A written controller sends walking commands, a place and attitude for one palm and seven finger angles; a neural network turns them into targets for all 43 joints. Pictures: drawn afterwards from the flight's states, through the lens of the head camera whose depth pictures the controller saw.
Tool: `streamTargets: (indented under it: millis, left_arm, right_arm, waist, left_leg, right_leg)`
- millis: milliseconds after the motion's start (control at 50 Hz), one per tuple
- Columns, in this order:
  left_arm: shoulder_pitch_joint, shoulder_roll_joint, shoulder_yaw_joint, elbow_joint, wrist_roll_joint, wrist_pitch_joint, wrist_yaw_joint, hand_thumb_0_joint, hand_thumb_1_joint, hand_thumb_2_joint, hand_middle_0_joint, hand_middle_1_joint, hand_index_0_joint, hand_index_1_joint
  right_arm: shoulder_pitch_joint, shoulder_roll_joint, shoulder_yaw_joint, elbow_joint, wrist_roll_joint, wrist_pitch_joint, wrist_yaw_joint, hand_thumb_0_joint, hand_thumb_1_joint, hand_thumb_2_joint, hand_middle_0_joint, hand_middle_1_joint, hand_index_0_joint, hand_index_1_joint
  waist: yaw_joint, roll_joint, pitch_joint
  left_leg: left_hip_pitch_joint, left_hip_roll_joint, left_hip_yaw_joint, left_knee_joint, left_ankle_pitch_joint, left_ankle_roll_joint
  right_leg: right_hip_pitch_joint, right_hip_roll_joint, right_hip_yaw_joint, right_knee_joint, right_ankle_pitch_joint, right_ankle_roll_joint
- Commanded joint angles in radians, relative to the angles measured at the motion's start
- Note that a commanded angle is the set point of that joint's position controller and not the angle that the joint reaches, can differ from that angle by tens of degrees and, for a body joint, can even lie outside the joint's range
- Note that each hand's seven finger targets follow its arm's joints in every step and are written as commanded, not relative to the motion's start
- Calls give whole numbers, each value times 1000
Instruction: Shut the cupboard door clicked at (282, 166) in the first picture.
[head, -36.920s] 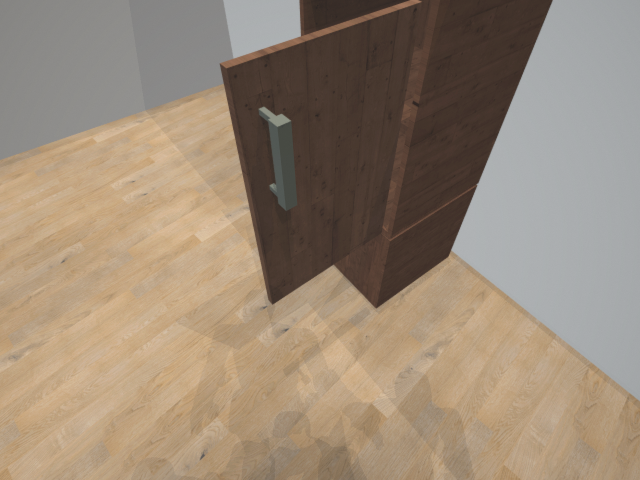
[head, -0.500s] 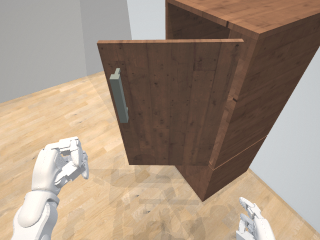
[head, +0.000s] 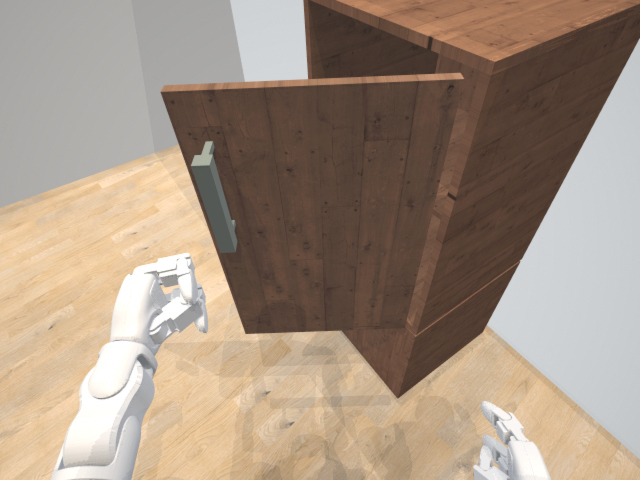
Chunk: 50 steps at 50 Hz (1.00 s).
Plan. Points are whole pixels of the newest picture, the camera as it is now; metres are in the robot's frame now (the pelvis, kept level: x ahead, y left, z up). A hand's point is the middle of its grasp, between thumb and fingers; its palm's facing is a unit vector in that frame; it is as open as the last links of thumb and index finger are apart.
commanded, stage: bring the fist close to the handle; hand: left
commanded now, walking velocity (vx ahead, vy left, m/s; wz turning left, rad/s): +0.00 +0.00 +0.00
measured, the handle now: (219, 199) +0.47 +0.19 +0.11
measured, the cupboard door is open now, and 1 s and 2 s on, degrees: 57 57 41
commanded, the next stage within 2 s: push the door shut along its arc in 0.94 s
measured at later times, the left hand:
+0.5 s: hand (225, 251) +0.36 +0.15 +0.12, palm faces +0.08 -1.00 -0.01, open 3.1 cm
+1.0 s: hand (234, 249) +0.37 +0.14 +0.11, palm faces +0.11 -0.99 -0.02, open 3.1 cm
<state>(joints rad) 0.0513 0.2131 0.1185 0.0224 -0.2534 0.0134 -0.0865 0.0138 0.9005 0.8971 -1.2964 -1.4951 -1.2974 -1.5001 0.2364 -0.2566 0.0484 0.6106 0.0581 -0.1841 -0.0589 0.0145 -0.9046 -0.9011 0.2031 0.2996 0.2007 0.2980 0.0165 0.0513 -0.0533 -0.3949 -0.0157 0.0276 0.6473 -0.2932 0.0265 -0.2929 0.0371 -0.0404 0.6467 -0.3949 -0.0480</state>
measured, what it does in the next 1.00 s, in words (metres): stands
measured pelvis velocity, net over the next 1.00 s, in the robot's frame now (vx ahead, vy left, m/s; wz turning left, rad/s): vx -0.01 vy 0.00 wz -0.02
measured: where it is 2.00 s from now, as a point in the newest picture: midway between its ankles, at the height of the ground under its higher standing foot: outside the picture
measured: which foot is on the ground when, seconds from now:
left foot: down 0.00-1.00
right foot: down 0.00-1.00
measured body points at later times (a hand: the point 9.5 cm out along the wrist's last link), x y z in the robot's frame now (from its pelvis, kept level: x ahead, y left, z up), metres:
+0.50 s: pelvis +0.00 +0.01 +0.00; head +0.01 -0.01 +0.45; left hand +0.35 +0.20 +0.12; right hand +0.15 -0.23 -0.10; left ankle +0.03 +0.10 -0.72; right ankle -0.04 -0.08 -0.72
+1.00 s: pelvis -0.01 +0.00 +0.00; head +0.00 -0.01 +0.45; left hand +0.35 +0.19 +0.12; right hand +0.13 -0.24 -0.10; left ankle +0.03 +0.10 -0.72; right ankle -0.04 -0.08 -0.72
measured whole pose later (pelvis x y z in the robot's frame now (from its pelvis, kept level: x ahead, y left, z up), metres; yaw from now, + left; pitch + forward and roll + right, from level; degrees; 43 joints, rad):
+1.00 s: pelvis -0.01 +0.00 +0.00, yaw -1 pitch +3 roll +0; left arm -0.31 0.17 0.10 0.39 -0.17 -0.10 0.07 0.02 0.90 0.90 -1.30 -1.50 -1.30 -1.50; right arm 0.26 -0.25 0.02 0.64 0.05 -0.06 -0.03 0.01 -0.91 -0.90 0.20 0.30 0.20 0.30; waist -0.01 0.04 -0.04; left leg -0.41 0.00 0.04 0.63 -0.28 0.03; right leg -0.31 0.05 -0.02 0.63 -0.37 -0.05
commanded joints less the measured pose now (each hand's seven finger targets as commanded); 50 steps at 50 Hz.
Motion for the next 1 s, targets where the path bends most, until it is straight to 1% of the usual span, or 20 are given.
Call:
streamTargets:
  millis: [0, 80, 140, 160, 200, 240, 260, 320, 340, 360, 480, 520, 600, 640, 660, 700, 740, 780, 920, 980]
  left_arm:
    - [-291, 145, 106, -260, 14, -142, 60, 0, 900, 900, -1300, -1500, -1300, -1500]
    - [-337, 113, 42, -164, 41, -131, 50, 0, 900, 900, -1300, -1500, -1300, -1500]
    - [-346, 116, 48, -107, 31, -89, 30, 0, 900, 900, -1300, -1500, -1300, -1500]
    - [-358, 135, 65, -91, 29, -78, 32, 0, 900, 900, -1300, -1500, -1300, -1500]
    - [-404, 101, 43, -103, 21, -68, 34, 0, 900, 900, -1300, -1500, -1300, -1500]
    - [-495, 89, 27, -113, 24, -79, 51, 0, 900, 900, -1300, -1500, -1300, -1500]
    - [-538, 118, 47, -108, 28, -91, 67, 0, 900, 900, -1300, -1500, -1300, -1500]
    - [-606, 79, 10, -86, 47, -127, 95, 0, 900, 900, -1300, -1500, -1300, -1500]
    - [-634, 96, 25, -65, 54, -136, 106, 0, 900, 900, -1300, -1500, -1300, -1500]
    - [-615, 119, 42, -21, 63, -136, 114, 0, 900, 900, -1300, -1500, -1300, -1500]
    - [-722, 82, 17, 155, 72, -102, 124, 0, 900, 900, -1300, -1500, -1300, -1500]
    - [-759, 76, 19, 165, 72, -104, 130, 0, 900, 900, -1300, -1500, -1300, -1500]
    - [-717, 82, 44, 117, 75, -154, 147, 0, 900, 900, -1300, -1500, -1300, -1500]
    - [-711, 64, 26, 128, 81, -172, 150, 0, 900, 900, -1300, -1500, -1300, -1500]
    - [-703, 97, 50, 139, 88, -179, 155, 0, 900, 900, -1300, -1500, -1300, -1500]
    - [-689, 86, 42, 137, 91, -181, 155, 0, 900, 900, -1300, -1500, -1300, -1500]
    - [-683, 61, 17, 147, 93, -170, 154, 0, 900, 900, -1300, -1500, -1300, -1500]
    - [-710, 92, 38, 160, 94, -159, 156, 0, 900, 900, -1300, -1500, -1300, -1500]
    - [-774, 70, 9, 96, 86, -195, 153, 0, 900, 900, -1300, -1500, -1300, -1500]
    - [-773, 68, 3, 158, 84, -198, 147, 0, 900, 900, -1300, -1500, -1300, -1500]
  right_arm:
    - [-100, -95, -44, -153, -13, -50, 7, 0, -900, -900, 200, 300, 200, 300]
    - [-86, -103, -48, -136, -8, -31, 15, 0, -900, -900, 200, 300, 200, 300]
    - [-84, -109, -51, -141, -1, -9, 11, 0, -900, -900, 200, 300, 200, 300]
    - [-83, -114, -51, -139, -1, -3, 9, 0, -900, -900, 200, 300, 200, 300]
    - [-90, -108, -51, -148, 0, 4, 7, 0, -900, -900, 200, 300, 200, 300]
    - [-94, -106, -50, -143, 0, 9, 3, 0, -900, -900, 200, 300, 200, 300]
    - [-89, -110, -51, -135, -4, 10, 1, 0, -900, -900, 200, 300, 200, 300]
    - [-88, -103, -51, -126, -7, 10, 6, 0, -900, -900, 200, 300, 200, 300]
    - [-78, -104, -53, -115, -9, 11, 7, 0, -900, -900, 200, 300, 200, 300]
    - [-71, -111, -54, -108, -11, 16, 8, 0, -900, -900, 200, 300, 200, 300]
    - [-55, -113, -56, -99, -6, 48, 15, 0, -900, -900, 200, 300, 200, 300]
    - [-52, -113, -58, -103, -6, 55, 16, 0, -900, -900, 200, 300, 200, 300]
    - [-45, -108, -65, -118, -13, 54, 26, 0, -900, -900, 200, 300, 200, 300]
    - [-36, -108, -66, -114, -14, 55, 32, 0, -900, -900, 200, 300, 200, 300]
    - [-28, -113, -70, -109, -16, 59, 32, 0, -900, -900, 200, 300, 200, 300]
    - [-30, -112, -71, -114, -14, 63, 35, 0, -900, -900, 200, 300, 200, 300]
    - [-35, -111, -69, -117, -12, 70, 37, 0, -900, -900, 200, 300, 200, 300]
    - [-37, -115, -69, -113, -11, 78, 32, 0, -900, -900, 200, 300, 200, 300]
    - [-49, -106, -69, -110, -11, 71, 22, 0, -900, -900, 200, 300, 200, 300]
    - [-41, -110, -66, -97, -10, 70, 21, 0, -900, -900, 200, 300, 200, 300]
  waist:
    - [11, -53, -216]
    - [-14, -33, -183]
    - [-8, -40, -189]
    - [-7, -73, -187]
    - [-9, -80, -205]
    - [-23, -58, -204]
    - [-29, -85, -201]
    - [-36, -48, -221]
    - [-37, -45, -225]
    - [-30, -52, -222]
    - [-44, -63, -212]
    - [-37, -59, -242]
    - [-3, -43, -330]
    - [-11, -56, -320]
    - [-12, -85, -306]
    - [-14, -96, -276]
    - [-19, -83, -242]
    - [-26, -92, -218]
    - [-34, -29, -268]
    - [-48, -74, -228]
  left_leg:
    - [191, 14, -39, -43, 246, 16]
    - [182, 15, -36, -36, 238, 17]
    - [178, 12, -35, -42, 229, 15]
    - [167, 12, -38, -41, 231, 16]
    - [181, 12, -38, -45, 232, 16]
    - [201, 14, -40, -48, 224, 16]
    - [199, 18, -46, -44, 219, 17]
    - [219, 20, -45, -47, 212, 14]
    - [222, 22, -48, -44, 217, 11]
    - [208, 24, -47, -44, 208, 12]
    - [188, 21, -46, -50, 195, 9]
    - [199, 22, -47, -52, 210, 6]
    - [237, 26, -39, -46, 300, 4]
    - [238, 28, -35, -41, 313, 6]
    - [223, 33, -37, -43, 310, 6]
    - [208, 30, -30, -49, 293, 9]
    - [197, 27, -26, -54, 258, 10]
    - [180, 26, -24, -63, 218, 13]
    - [233, 25, -27, -62, 210, 12]
    - [210, 25, -32, -63, 180, 15]
  right_leg:
    - [-16, -33, 40, -82, 412, 45]
    - [-43, -33, 44, -87, 406, 44]
    - [-31, -32, 44, -98, 409, 45]
    - [-18, -35, 47, -102, 413, 47]
    - [-17, -33, 42, -102, 420, 48]
    - [-43, -26, 35, -104, 383, 43]
    - [-48, -27, 39, -107, 371, 44]
    - [-69, -23, 33, -97, 342, 39]
    - [-73, -21, 32, -93, 341, 35]
    - [-70, -22, 37, -96, 328, 36]
    - [-83, -23, 35, -105, 325, 36]
    - [-73, -20, 31, -98, 333, 32]
    - [-24, -17, 28, -74, 413, 26]
    - [-35, -13, 27, -69, 428, 28]
    - [-30, -12, 26, -72, 424, 30]
    - [-33, -13, 32, -80, 424, 33]
    - [-49, -13, 31, -89, 394, 34]
    - [-52, -16, 41, -108, 356, 38]
    - [-56, -12, 42, -110, 334, 32]
    - [-72, -13, 44, -123, 311, 37]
